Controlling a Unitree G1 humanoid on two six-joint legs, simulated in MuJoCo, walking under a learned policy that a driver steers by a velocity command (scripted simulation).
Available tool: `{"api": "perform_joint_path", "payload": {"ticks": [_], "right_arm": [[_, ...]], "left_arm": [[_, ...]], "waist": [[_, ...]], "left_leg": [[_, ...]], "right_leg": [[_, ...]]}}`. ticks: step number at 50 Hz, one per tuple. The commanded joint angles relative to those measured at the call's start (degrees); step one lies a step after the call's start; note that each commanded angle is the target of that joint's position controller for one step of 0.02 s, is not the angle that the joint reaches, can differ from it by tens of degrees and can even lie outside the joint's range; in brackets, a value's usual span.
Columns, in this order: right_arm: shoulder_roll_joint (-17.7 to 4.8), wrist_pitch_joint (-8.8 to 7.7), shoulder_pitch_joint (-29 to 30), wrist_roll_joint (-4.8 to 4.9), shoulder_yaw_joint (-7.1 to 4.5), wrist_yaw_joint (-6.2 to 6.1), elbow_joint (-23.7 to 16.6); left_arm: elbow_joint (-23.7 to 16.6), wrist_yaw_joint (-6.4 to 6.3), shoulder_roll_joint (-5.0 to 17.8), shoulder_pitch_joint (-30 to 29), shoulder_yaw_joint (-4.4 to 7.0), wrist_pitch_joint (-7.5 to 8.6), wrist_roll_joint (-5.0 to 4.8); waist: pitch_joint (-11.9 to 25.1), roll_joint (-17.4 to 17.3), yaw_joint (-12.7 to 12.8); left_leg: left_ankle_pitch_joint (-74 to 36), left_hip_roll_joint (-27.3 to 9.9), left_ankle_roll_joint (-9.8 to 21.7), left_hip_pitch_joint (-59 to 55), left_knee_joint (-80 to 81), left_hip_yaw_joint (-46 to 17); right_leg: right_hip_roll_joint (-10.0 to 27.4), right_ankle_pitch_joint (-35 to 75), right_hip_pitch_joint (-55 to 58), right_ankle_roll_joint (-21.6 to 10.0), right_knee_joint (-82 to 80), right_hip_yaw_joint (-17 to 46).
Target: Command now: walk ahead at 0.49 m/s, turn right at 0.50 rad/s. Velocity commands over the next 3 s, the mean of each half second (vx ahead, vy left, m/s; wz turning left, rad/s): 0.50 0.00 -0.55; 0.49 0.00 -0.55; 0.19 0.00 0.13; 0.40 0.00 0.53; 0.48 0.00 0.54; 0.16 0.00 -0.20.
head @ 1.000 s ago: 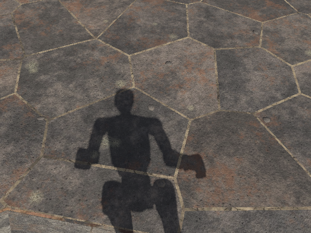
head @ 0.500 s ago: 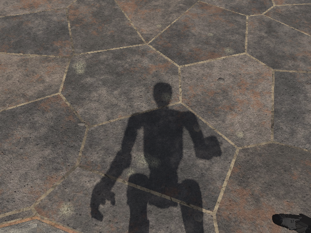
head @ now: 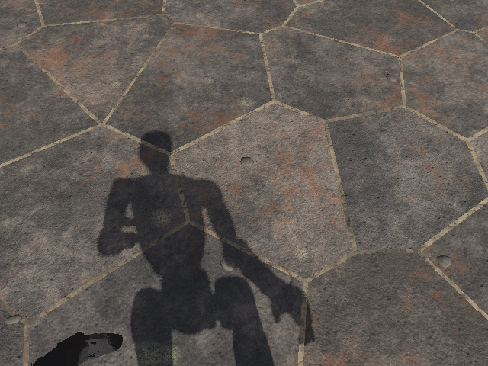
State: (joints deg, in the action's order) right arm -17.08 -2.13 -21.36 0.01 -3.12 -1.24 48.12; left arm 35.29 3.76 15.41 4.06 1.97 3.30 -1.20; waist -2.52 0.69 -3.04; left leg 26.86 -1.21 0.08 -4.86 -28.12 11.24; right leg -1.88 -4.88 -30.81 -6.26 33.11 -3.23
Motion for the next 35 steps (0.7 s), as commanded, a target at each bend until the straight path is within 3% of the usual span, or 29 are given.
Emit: {"api": "perform_joint_path", "payload": {"ticks": [1, 2, 3, 4, 5, 6, 9, 14, 16, 18, 20, 21, 22, 23, 24, 25, 26, 27, 28, 29, 31, 35], "right_arm": [[-1.84, -2.48, -4.90, -1.37, 0.89, 0.41, -7.84], [-8.59, -4.73, 0.88, 0.30, -0.55, 1.59, -8.53], [-9.25, -5.72, 6.55, 2.31, -0.65, 2.08, -10.82], [-7.79, -6.18, 8.31, 1.64, -0.19, 1.81, -11.57], [-7.99, -5.92, 8.53, 0.29, -0.56, 1.38, -11.26], [-7.96, -5.28, 7.49, -0.25, -0.70, 1.39, -11.14], [-6.23, -3.60, 6.04, -1.08, -0.32, 1.11, -10.84], [-3.20, -3.70, 17.49, -0.94, 1.07, 1.35, -13.47], [-3.98, -4.10, 20.42, -0.07, 0.81, 1.78, -14.23], [-5.69, -4.50, 21.10, 0.38, 0.11, 2.12, -14.62], [-7.35, -4.92, 19.55, 0.63, -0.82, 2.29, -14.40], [-7.82, -5.17, 16.72, 0.70, -1.32, 2.22, -13.70], [-8.94, -5.40, 12.01, 0.36, -2.12, 1.89, -12.68], [-11.68, -5.62, 4.49, -0.66, -3.01, 1.38, -12.24], [-16.57, -4.79, -0.58, -1.41, -4.19, 1.37, -10.55], [-12.70, -4.37, -0.98, -0.06, -3.71, 1.86, -10.23], [-8.80, -4.14, 1.62, 0.11, -2.69, 1.64, -11.03], [-7.29, -3.78, 4.51, -0.34, -2.07, 1.52, -11.23], [-5.84, -3.56, 6.26, -0.60, -1.54, 1.45, -10.93], [-5.04, -3.61, 7.09, -0.92, -1.24, 1.25, -10.51], [-4.49, -3.99, 7.24, -0.57, -1.26, 1.15, -9.57], [-7.16, -4.28, 6.28, -0.43, -2.28, 1.17, -7.36]], "left_arm": [[-1.40, -1.66, 18.09, 18.24, 5.99, -0.22, -0.62], [-1.66, -1.72, 12.95, 19.52, 4.73, -0.13, -0.15], [-1.39, -1.94, 11.15, 17.73, 4.16, 0.13, 0.40], [-1.49, -1.92, 10.73, 14.36, 3.99, 0.44, 0.41], [-2.03, -2.06, 9.18, 11.33, 3.58, 0.65, 0.54], [-2.78, -2.31, 8.76, 9.59, 3.28, 0.66, 1.17], [-1.90, -2.98, 9.32, 8.92, 3.46, 0.91, 0.73], [0.17, -4.34, 11.38, 11.94, 4.08, -0.12, 0.05], [1.25, -4.43, 11.92, 14.33, 4.27, -0.51, -0.16], [1.85, -4.51, 11.35, 15.34, 4.18, -0.79, -0.54], [1.98, -4.60, 11.03, 15.00, 4.19, -1.01, -0.33], [1.84, -4.57, 10.57, 14.23, 4.12, -1.18, -0.21], [1.68, -4.46, 8.75, 14.24, 3.52, -1.16, 0.02], [0.94, -4.18, 4.92, 14.83, 2.14, -0.94, 0.64], [-0.57, -4.06, 1.10, 23.03, 0.87, -0.42, -0.55], [0.07, -4.34, 6.84, 22.72, 1.74, -0.37, -1.58], [-0.19, -4.51, 10.82, 16.51, 2.90, -0.74, -1.27], [-0.92, -4.67, 10.97, 12.87, 3.14, -1.12, -0.43], [-1.58, -4.51, 10.24, 10.95, 3.24, -1.18, 0.21], [-1.89, -4.12, 9.13, 10.99, 3.28, -1.33, -0.06], [-1.85, -3.72, 6.79, 11.53, 2.93, -1.86, -0.56], [-3.46, -3.42, 4.76, 7.83, 2.26, -2.31, -0.03]], "waist": [[23.82, 15.27, 5.78], [25.66, 6.99, 10.12], [16.84, 3.97, 9.90], [9.95, -2.54, 6.93], [7.44, -3.27, 4.91], [5.79, -1.49, 3.16], [4.01, 0.25, 1.46], [2.14, 2.53, 5.75], [2.60, 3.35, 7.11], [2.89, 4.34, 6.87], [3.12, 5.92, 5.38], [3.52, 6.58, 3.55], [5.80, 6.24, 1.11], [12.76, 0.82, -2.04], [20.18, -16.49, 0.93], [18.06, -15.66, -0.27], [10.71, -9.62, -2.00], [6.54, -6.01, -1.49], [3.47, -5.49, -0.68], [2.25, -7.14, 0.59], [1.61, -8.18, 1.33], [0.48, -5.43, 1.13]], "left_leg": [[3.93, 5.58, -1.42, 41.51, -53.18, -8.76], [3.43, 2.79, -0.21, 47.40, -55.79, -19.42], [-0.82, 0.32, 0.75, 49.60, -53.07, -18.64], [-4.27, -1.98, 0.79, 48.69, -46.95, -17.78], [-6.11, -3.80, 0.25, 45.70, -41.72, -17.46], [-7.15, -4.45, -0.46, 42.26, -40.26, -17.38], [-9.22, -4.79, -3.64, 39.37, -33.12, -15.50], [-28.88, -0.94, -5.41, 33.35, -10.60, -13.58], [-31.91, 0.68, -5.19, 30.85, -6.09, -14.13], [-29.92, 0.87, -4.22, 30.26, -2.44, -16.07], [-25.07, 0.80, -2.43, 28.25, -0.93, -16.83], [-23.62, 0.88, -1.15, 24.57, 0.60, -16.11], [-22.98, 0.05, 0.61, 17.13, 2.26, -15.77], [-18.81, -8.62, 4.34, 4.17, 2.10, -23.79], [-7.17, -22.12, 13.97, -14.03, 6.66, -49.20], [9.30, -24.02, 14.66, -13.09, 11.04, -59.22], [9.35, -21.02, 11.88, -6.80, 12.12, -50.64], [1.15, -18.37, 10.01, -0.48, 12.21, -42.04], [-6.09, -15.92, 9.56, 4.51, 13.21, -35.86], [-10.74, -14.17, 8.99, 7.89, 14.49, -31.15], [-15.77, -12.71, 9.23, 10.46, 16.79, -24.96], [-24.36, -14.23, 11.15, 9.44, 19.26, -18.09]], "right_leg": [[20.86, -8.02, 55.55, -19.56, -9.03, 47.17], [20.44, -12.99, 55.93, -17.42, -14.13, 49.25], [18.31, -10.47, 48.96, -14.46, -15.03, 40.11], [15.78, -3.35, 39.08, -12.88, -15.92, 33.83], [13.78, 2.93, 32.82, -11.92, -16.51, 29.37], [12.31, 6.93, 27.52, -12.01, -17.96, 27.22], [10.61, 12.59, 19.16, -12.50, -20.24, 22.73], [5.02, 5.18, 12.53, -7.51, -18.88, 16.75], [5.93, 1.27, 13.73, -6.51, -17.72, 19.29], [7.36, -2.21, 17.52, -5.64, -14.59, 23.21], [8.92, -3.21, 20.52, -4.56, -10.99, 26.94], [8.61, -2.90, 20.44, -3.70, -8.65, 27.59], [6.32, -1.86, 19.06, -1.99, -3.58, 26.23], [2.81, -7.43, 13.88, 0.23, 11.04, 21.91], [-5.32, -29.29, -5.15, 4.31, 30.36, 13.54], [-0.73, -28.36, -14.01, 5.28, 39.26, 13.54], [1.41, -22.82, -15.76, 5.69, 41.85, 13.18], [3.24, -18.70, -14.38, 6.03, 41.21, 11.29], [4.69, -15.81, -13.14, 6.25, 38.83, 11.23], [6.17, -13.87, -10.70, 6.25, 37.02, 11.01], [7.05, -12.52, -8.72, 6.42, 34.61, 9.41], [8.11, -6.90, -11.87, 7.55, 26.61, 9.01]]}}
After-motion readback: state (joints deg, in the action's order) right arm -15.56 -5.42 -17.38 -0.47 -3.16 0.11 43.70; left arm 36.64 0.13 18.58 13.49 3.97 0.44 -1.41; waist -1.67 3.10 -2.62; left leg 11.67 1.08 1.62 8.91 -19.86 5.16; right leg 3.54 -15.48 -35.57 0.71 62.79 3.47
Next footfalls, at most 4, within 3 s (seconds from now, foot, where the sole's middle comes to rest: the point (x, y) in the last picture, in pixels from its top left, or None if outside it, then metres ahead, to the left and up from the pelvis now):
0.46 left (207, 359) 0.46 0.10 -0.75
0.98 right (339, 301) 0.60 -0.26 -0.75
1.52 left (272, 255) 0.75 -0.09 -0.75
1.96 right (358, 193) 0.96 -0.39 -0.75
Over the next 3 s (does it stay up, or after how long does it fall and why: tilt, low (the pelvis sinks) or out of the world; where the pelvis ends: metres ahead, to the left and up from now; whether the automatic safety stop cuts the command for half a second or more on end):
stays up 1.28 -0.24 0.01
